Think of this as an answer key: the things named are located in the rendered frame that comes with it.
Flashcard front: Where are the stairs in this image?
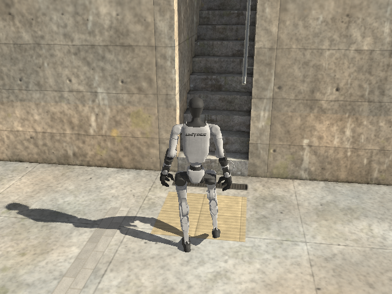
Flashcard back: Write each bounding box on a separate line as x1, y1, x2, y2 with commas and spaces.
177, 0, 257, 176

